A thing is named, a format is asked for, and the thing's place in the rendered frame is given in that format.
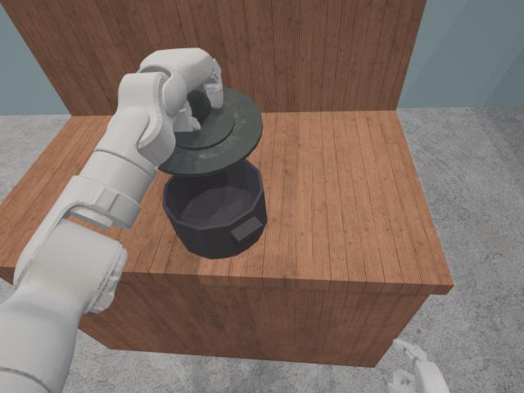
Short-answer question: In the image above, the left robot forearm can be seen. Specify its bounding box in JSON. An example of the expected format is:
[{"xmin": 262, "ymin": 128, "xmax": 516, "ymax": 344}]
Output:
[{"xmin": 13, "ymin": 62, "xmax": 187, "ymax": 290}]

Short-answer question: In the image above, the lid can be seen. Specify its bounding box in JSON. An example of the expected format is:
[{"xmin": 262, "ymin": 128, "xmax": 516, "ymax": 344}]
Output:
[{"xmin": 158, "ymin": 86, "xmax": 263, "ymax": 178}]

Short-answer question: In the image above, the pot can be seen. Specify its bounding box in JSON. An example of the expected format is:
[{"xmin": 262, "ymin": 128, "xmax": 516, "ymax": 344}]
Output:
[{"xmin": 162, "ymin": 159, "xmax": 268, "ymax": 260}]

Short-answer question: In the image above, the robot left upper arm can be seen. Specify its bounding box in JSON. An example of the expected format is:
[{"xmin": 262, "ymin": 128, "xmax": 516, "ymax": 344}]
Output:
[{"xmin": 0, "ymin": 219, "xmax": 128, "ymax": 393}]

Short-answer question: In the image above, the table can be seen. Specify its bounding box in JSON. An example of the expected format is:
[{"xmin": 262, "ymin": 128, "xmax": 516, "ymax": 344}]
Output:
[{"xmin": 0, "ymin": 0, "xmax": 454, "ymax": 368}]

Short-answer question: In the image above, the robot left hand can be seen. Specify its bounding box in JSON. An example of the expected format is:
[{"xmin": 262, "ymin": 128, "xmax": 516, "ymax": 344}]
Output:
[{"xmin": 140, "ymin": 48, "xmax": 224, "ymax": 132}]

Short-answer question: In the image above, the robot right hand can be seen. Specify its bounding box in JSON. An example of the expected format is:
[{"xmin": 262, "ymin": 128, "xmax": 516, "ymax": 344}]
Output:
[{"xmin": 388, "ymin": 339, "xmax": 450, "ymax": 393}]

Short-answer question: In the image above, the knob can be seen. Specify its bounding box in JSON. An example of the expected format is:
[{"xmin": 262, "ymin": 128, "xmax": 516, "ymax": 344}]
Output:
[{"xmin": 187, "ymin": 90, "xmax": 211, "ymax": 122}]

